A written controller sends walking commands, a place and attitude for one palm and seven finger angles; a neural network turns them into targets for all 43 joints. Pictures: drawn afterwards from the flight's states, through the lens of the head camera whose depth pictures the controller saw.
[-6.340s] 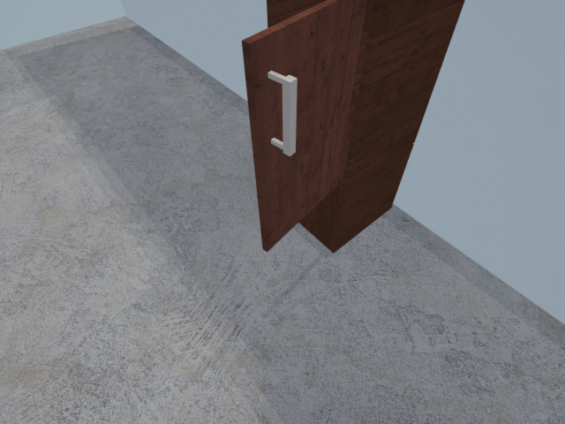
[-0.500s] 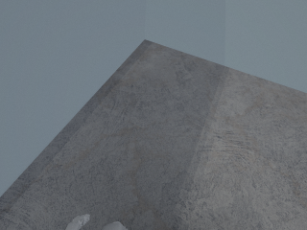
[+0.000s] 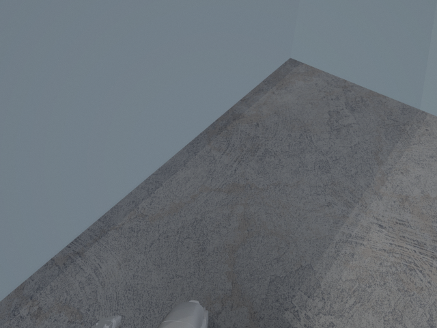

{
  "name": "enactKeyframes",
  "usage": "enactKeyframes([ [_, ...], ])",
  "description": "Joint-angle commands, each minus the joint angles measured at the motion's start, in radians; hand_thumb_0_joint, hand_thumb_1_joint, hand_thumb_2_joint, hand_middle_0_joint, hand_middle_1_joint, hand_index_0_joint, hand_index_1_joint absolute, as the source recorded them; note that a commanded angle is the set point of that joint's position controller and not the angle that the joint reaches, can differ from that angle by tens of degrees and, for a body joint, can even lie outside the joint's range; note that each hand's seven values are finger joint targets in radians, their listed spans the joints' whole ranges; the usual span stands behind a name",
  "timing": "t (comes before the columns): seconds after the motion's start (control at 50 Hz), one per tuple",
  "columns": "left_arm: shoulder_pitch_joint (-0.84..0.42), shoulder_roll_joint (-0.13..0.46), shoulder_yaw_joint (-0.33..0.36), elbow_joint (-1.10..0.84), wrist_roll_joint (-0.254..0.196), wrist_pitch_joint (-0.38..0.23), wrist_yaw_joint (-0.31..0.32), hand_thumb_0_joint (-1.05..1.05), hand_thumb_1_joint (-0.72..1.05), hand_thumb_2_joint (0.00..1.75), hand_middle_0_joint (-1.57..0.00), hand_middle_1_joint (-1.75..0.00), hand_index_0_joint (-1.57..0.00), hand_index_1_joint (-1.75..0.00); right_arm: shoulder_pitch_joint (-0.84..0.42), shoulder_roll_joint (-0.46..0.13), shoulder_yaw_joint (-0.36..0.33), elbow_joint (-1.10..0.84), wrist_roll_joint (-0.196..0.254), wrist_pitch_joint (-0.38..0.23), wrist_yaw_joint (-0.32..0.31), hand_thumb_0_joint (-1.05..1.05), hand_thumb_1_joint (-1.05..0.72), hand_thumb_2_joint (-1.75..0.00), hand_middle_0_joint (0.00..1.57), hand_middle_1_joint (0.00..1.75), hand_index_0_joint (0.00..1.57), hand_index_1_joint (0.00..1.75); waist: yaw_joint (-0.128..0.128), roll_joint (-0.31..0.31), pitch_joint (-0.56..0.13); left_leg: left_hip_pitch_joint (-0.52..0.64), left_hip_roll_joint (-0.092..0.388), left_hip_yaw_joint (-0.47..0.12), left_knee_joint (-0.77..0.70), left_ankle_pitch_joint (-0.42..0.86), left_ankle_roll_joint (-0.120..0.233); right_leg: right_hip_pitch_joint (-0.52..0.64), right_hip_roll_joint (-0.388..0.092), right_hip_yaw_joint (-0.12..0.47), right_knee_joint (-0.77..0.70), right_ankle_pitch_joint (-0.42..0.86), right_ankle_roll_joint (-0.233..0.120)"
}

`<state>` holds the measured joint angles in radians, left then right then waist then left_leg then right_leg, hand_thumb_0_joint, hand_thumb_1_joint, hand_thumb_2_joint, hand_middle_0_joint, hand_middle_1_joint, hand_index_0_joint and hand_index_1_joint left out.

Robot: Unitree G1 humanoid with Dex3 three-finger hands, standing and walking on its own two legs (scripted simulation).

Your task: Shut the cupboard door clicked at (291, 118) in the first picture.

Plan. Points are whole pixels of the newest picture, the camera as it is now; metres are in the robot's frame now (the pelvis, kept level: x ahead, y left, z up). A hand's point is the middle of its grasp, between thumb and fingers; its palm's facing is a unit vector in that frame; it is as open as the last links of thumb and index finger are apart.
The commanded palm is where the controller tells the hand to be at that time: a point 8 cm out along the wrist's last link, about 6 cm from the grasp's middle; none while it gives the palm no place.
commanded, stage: walk to a spot facing it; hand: left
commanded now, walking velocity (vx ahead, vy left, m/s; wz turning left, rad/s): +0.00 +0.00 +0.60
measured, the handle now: out of the picture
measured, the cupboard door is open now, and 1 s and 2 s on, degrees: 99 99 99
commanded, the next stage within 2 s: none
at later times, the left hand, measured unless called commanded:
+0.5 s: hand out of the picture +0.01 +0.24 -0.17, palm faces +0.33 -0.91 -0.25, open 7.4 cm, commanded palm none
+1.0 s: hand out of the picture -0.03 +0.17 -0.16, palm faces +0.58 -0.78 -0.23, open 7.3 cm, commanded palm none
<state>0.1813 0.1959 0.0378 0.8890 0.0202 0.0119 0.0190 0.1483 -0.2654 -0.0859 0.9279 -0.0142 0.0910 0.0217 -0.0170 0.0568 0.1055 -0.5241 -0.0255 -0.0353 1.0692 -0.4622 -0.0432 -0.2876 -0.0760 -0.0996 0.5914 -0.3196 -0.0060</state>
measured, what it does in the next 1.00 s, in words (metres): steps on the spot, turning left: left foot, then right foot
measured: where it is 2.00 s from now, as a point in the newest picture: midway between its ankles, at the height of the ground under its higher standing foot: outside the picture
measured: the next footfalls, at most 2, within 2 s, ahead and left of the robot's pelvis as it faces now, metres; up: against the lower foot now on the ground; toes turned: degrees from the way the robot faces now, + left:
left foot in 0.30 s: +0.02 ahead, +0.12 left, +0.00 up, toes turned +19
right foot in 0.70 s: +0.10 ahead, -0.13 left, +0.00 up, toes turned +21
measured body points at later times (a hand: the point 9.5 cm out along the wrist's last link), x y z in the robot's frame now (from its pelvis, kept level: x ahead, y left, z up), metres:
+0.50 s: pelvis +0.00 +0.01 +0.00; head +0.05 +0.04 +0.45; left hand +0.00 +0.29 -0.15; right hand +0.18 -0.21 -0.13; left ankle -0.02 +0.11 -0.73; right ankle +0.02 -0.14 -0.66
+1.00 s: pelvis +0.03 -0.02 +0.00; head +0.08 +0.02 +0.45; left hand -0.06 +0.21 -0.14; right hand +0.25 -0.19 -0.14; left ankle -0.05 +0.08 -0.70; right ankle +0.06 -0.14 -0.73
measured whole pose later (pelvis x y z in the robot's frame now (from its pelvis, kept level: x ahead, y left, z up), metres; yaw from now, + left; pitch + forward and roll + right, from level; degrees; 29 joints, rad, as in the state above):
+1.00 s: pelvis +0.03 -0.02 +0.00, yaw +37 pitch +1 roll +2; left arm 0.20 0.19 0.04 0.90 0.03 0.00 0.02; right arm 0.13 -0.25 -0.07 0.95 -0.01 0.09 0.03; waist -0.01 -0.02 0.13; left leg -0.40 0.03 0.08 0.81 -0.43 -0.06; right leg -0.20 -0.16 -0.24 0.54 -0.35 0.03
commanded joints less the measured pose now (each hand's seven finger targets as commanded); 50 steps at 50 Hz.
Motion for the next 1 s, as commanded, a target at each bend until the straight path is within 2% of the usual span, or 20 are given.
enactKeyframes([
  [0.0, 0.000, 0.155, 0.033, -0.077, -0.001, -0.029, 0.018, 0.00, 0.90, 0.90, -0.20, -0.30, -0.20, -0.30, -0.015, -0.050, -0.015, -0.072, -0.001, -0.024, 0.010, 0.00, -0.90, -0.90, 0.20, 0.30, 0.20, 0.30, -0.004, -0.286, -0.131, -0.062, 0.058, 0.041, 0.136, 0.053, -0.036, 0.157, -0.228, 0.084, -0.232, 0.495, -0.075],
  [0.16, 0.121, 0.215, 0.066, -0.021, 0.012, -0.027, 0.017, 0.00, 0.90, 0.90, -0.20, -0.30, -0.20, -0.30, -0.104, -0.004, 0.010, -0.087, 0.007, -0.041, 0.012, 0.00, -0.90, -0.90, 0.20, 0.30, 0.20, 0.30, 0.072, -0.258, -0.151, 0.070, 0.049, 0.151, -0.311, -0.013, -0.023, 0.283, -0.306, 0.015, -0.133, 0.674, -0.102],
  [0.2, 0.101, 0.225, 0.070, -0.018, 0.010, -0.025, 0.013, 0.00, 0.90, 0.90, -0.20, -0.30, -0.20, -0.30, -0.069, -0.014, 0.009, -0.082, 0.007, -0.045, 0.010, 0.00, -0.90, -0.90, 0.20, 0.30, 0.20, 0.30, 0.049, -0.276, -0.157, 0.146, 0.042, 0.166, -0.410, 0.047, -0.010, 0.242, -0.311, -0.008, -0.098, 0.643, -0.081],
  [0.24, 0.068, 0.216, 0.070, -0.024, 0.000, -0.023, 0.005, 0.00, 0.90, 0.90, -0.20, -0.30, -0.20, -0.30, 0.005, -0.048, -0.002, -0.068, 0.003, -0.053, 0.009, 0.00, -0.90, -0.90, 0.20, 0.30, 0.20, 0.30, 0.000, -0.206, -0.185, 0.322, 0.041, 0.152, -0.599, 0.218, 0.010, 0.150, -0.278, -0.070, 0.025, 0.560, -0.020],
  [0.26, 0.057, 0.186, 0.067, -0.044, -0.009, -0.019, 0.001, 0.00, 0.90, 0.90, -0.20, -0.30, -0.20, -0.30, 0.085, -0.129, -0.023, -0.052, -0.004, -0.064, 0.004, 0.00, -0.90, -0.90, 0.20, 0.30, 0.20, 0.30, -0.046, -0.019, -0.251, 0.514, 0.174, -0.003, -0.673, 0.449, 0.068, -0.016, -0.217, -0.114, 0.214, 0.356, 0.038],
  [0.28, 0.000, 0.112, 0.041, -0.092, -0.014, -0.013, -0.006, 0.00, 0.90, 0.90, -0.20, -0.30, -0.20, -0.30, 0.160, -0.241, -0.051, -0.037, -0.009, -0.067, -0.007, 0.00, -0.90, -0.90, 0.20, 0.30, 0.20, 0.30, -0.094, 0.276, -0.258, 0.632, 0.444, -0.366, -0.690, 0.897, 0.223, -0.310, -0.063, -0.094, 0.455, -0.321, 0.108],
  [0.3, -0.065, 0.134, 0.038, -0.114, -0.004, 0.002, 0.003, 0.00, 0.90, 0.90, -0.20, -0.30, -0.20, -0.30, 0.201, -0.251, -0.050, -0.012, -0.005, -0.057, -0.016, 0.00, -0.90, -0.90, 0.20, 0.30, 0.20, 0.30, -0.102, 0.167, -0.263, 0.603, 0.481, -0.328, -0.657, 0.981, 0.292, -0.335, -0.061, 0.042, 0.554, -0.351, 0.089],
  [0.32, -0.085, 0.139, 0.042, -0.104, 0.001, 0.009, 0.006, 0.00, 0.90, 0.90, -0.20, -0.30, -0.20, -0.30, 0.169, -0.217, -0.040, -0.019, -0.008, -0.061, -0.023, 0.00, -0.90, -0.90, 0.20, 0.30, 0.20, 0.30, -0.086, 0.114, -0.233, 0.544, 0.429, -0.274, -0.679, 0.846, 0.275, -0.333, -0.069, 0.073, 0.587, -0.282, 0.082],
  [0.4, -0.025, 0.132, 0.050, -0.045, -0.002, 0.020, -0.009, 0.00, 0.90, 0.90, -0.20, -0.30, -0.20, -0.30, 0.014, -0.156, -0.019, -0.062, -0.007, -0.072, -0.036, 0.00, -0.90, -0.90, 0.20, 0.30, 0.20, 0.30, 0.000, 0.108, -0.140, 0.384, 0.272, -0.155, -0.716, 0.638, 0.188, -0.280, -0.041, 0.098, 0.578, -0.084, 0.094],
  [0.54, -0.059, 0.113, 0.042, -0.069, -0.004, 0.016, -0.008, 0.00, 0.90, 0.90, -0.20, -0.30, -0.20, -0.30, 0.028, -0.173, -0.030, -0.061, -0.015, -0.064, -0.028, 0.00, -0.90, -0.90, 0.20, 0.30, 0.20, 0.30, -0.008, 0.093, -0.127, 0.322, 0.246, -0.215, -0.713, 0.486, 0.194, -0.151, 0.019, 0.068, 0.268, -0.113, 0.093],
  [0.62, 0.035, 0.117, 0.048, -0.052, -0.012, -0.002, -0.004, 0.00, 0.90, 0.90, -0.20, -0.30, -0.20, -0.30, -0.024, -0.166, -0.038, -0.082, -0.007, -0.056, -0.026, 0.00, -0.90, -0.90, 0.20, 0.30, 0.20, 0.30, 0.040, 0.099, -0.164, 0.199, 0.195, -0.246, -0.616, 0.482, 0.152, 0.106, 0.060, 0.044, -0.051, 0.043, 0.078],
  [0.64, 0.082, 0.159, 0.057, -0.046, -0.007, -0.014, 0.001, 0.00, 0.90, 0.90, -0.20, -0.30, -0.20, -0.30, -0.033, -0.139, -0.036, -0.089, 0.001, -0.056, -0.022, 0.00, -0.90, -0.90, 0.20, 0.30, 0.20, 0.30, 0.067, 0.002, -0.180, 0.111, 0.138, -0.214, -0.546, 0.372, 0.105, 0.237, 0.008, 0.090, -0.195, 0.118, 0.070],
  [0.66, 0.114, 0.249, 0.077, -0.039, 0.009, -0.025, 0.012, 0.00, 0.90, 0.90, -0.20, -0.30, -0.20, -0.30, -0.015, -0.066, -0.026, -0.103, 0.010, -0.056, -0.017, 0.00, -0.90, -0.90, 0.20, 0.30, 0.20, 0.30, 0.078, -0.270, -0.201, -0.072, 0.006, -0.067, -0.330, 0.067, 0.028, 0.371, -0.252, 0.341, -0.312, 0.133, -0.007],
  [0.68, 0.106, 0.293, 0.077, -0.047, 0.008, -0.022, 0.017, 0.00, 0.90, 0.90, -0.20, -0.30, -0.20, -0.30, -0.034, -0.072, -0.028, -0.119, 0.005, -0.055, -0.015, 0.00, -0.90, -0.90, 0.20, 0.30, 0.20, 0.30, 0.084, -0.387, -0.183, -0.093, -0.032, 0.003, -0.057, -0.179, -0.001, 0.259, -0.441, 0.482, -0.329, 0.255, -0.123],
  [0.7, 0.066, 0.257, 0.062, -0.059, 0.004, -0.021, 0.019, 0.00, 0.90, 0.90, -0.20, -0.30, -0.20, -0.30, -0.028, -0.091, -0.029, -0.112, -0.001, -0.048, -0.009, 0.00, -0.90, -0.90, 0.20, 0.30, 0.20, 0.30, 0.060, -0.268, -0.145, -0.071, 0.012, -0.042, 0.095, -0.134, 0.008, 0.159, -0.414, 0.397, -0.312, 0.241, -0.155],
  [0.74, -0.038, 0.178, 0.047, -0.081, -0.003, -0.020, 0.022, 0.00, 0.90, 0.90, -0.20, -0.30, -0.20, -0.30, 0.010, -0.072, -0.035, -0.064, -0.005, -0.027, -0.002, 0.00, -0.90, -0.90, 0.20, 0.30, 0.20, 0.30, -0.003, -0.296, -0.111, -0.077, 0.051, -0.018, 0.193, -0.005, -0.014, 0.129, -0.290, 0.236, -0.286, 0.299, -0.102],
  [0.78, -0.037, 0.151, 0.035, -0.083, -0.003, -0.025, 0.018, 0.00, 0.90, 0.90, -0.20, -0.30, -0.20, -0.30, 0.008, -0.056, -0.020, -0.056, -0.003, -0.025, 0.006, 0.00, -0.90, -0.90, 0.20, 0.30, 0.20, 0.30, -0.011, -0.286, -0.108, -0.069, 0.061, 0.024, 0.161, 0.048, -0.033, 0.154, -0.238, 0.097, -0.245, 0.477, -0.083],
  [0.9, 0.096, 0.200, 0.057, -0.040, 0.006, -0.027, 0.018, 0.00, 0.90, 0.90, -0.20, -0.30, -0.20, -0.30, -0.085, -0.014, 0.007, -0.070, 0.004, -0.037, 0.012, 0.00, -0.90, -0.90, 0.20, 0.30, 0.20, 0.30, 0.059, -0.259, -0.156, 0.017, 0.048, 0.132, -0.217, 0.017, -0.035, 0.315, -0.269, 0.000, -0.148, 0.714, -0.085],
  [0.94, 0.106, 0.214, 0.066, -0.031, 0.012, -0.024, 0.016, 0.00, 0.90, 0.90, -0.20, -0.30, -0.20, -0.30, -0.096, -0.011, 0.009, -0.083, 0.006, -0.044, 0.013, 0.00, -0.90, -0.90, 0.20, 0.30, 0.20, 0.30, 0.068, -0.283, -0.149, 0.070, 0.043, 0.149, -0.320, 0.007, -0.020, 0.301, -0.290, -0.005, -0.114, 0.716, -0.086],
  [0.98, 0.092, 0.229, 0.071, -0.031, 0.008, -0.024, 0.011, 0.00, 0.90, 0.90, -0.20, -0.30, -0.20, -0.30, -0.055, -0.025, 0.007, -0.077, 0.005, -0.051, 0.011, 0.00, -0.90, -0.90, 0.20, 0.30, 0.20, 0.30, 0.042, -0.275, -0.166, 0.158, 0.022, 0.175, -0.450, 0.086, -0.005, 0.274, -0.289, -0.036, -0.054, 0.723, -0.061],
])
